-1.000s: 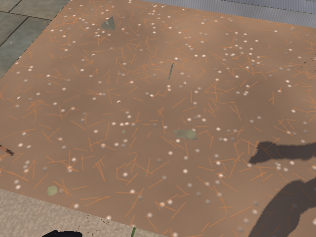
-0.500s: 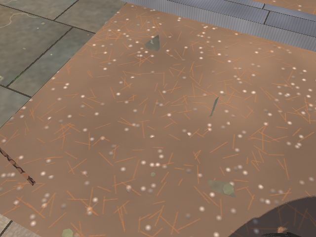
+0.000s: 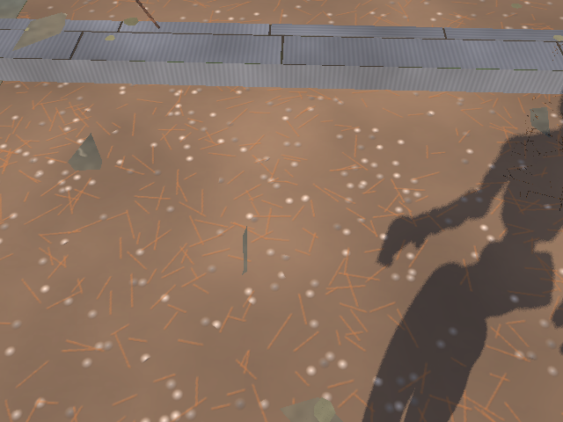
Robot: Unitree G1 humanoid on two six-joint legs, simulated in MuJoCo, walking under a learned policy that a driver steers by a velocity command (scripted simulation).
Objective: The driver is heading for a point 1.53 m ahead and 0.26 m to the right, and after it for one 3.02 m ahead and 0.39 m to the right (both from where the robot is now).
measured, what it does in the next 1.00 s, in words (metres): walks ahead, turning right: right foot, then left foot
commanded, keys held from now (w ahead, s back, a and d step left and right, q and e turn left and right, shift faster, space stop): w+e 0.48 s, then w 0.52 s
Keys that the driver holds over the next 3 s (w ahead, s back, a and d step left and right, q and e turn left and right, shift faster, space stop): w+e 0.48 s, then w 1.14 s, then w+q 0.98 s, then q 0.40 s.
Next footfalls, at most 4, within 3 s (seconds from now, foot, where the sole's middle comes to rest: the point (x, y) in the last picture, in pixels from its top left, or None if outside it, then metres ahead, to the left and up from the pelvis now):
0.08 right None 0.20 -0.09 -0.77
0.62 left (282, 385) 0.55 0.00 -0.77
1.14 right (392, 317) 0.71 -0.29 -0.77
1.68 left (357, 212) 1.06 -0.25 -0.77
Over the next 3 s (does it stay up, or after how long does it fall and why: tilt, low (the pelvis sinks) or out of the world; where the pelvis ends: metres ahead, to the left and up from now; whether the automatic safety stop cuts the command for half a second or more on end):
stays up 1.44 -0.35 0.00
